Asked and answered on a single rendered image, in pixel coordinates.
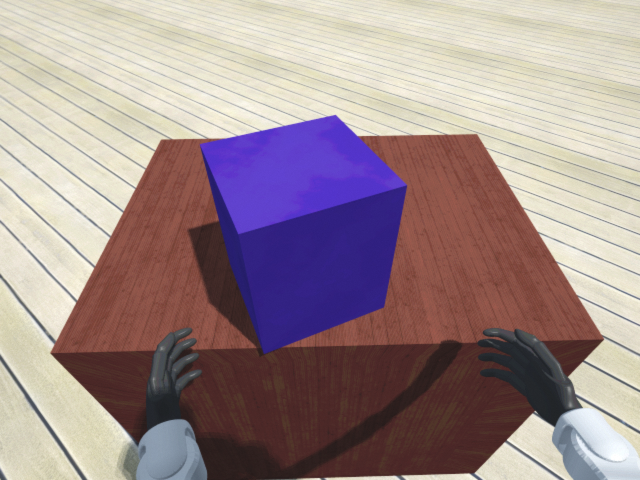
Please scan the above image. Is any robot right forearm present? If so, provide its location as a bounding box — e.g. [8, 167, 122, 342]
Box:
[552, 408, 640, 480]

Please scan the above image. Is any pedestal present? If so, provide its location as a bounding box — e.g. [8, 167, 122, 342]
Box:
[50, 134, 604, 480]

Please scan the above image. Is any robot right hand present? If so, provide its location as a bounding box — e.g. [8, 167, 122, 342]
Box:
[477, 328, 583, 426]

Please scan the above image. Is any robot left hand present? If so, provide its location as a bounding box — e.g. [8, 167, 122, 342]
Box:
[146, 328, 202, 431]

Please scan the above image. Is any robot left forearm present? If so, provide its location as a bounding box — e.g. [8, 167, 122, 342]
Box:
[136, 419, 207, 480]

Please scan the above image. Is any carton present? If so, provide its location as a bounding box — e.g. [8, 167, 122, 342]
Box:
[200, 115, 407, 354]

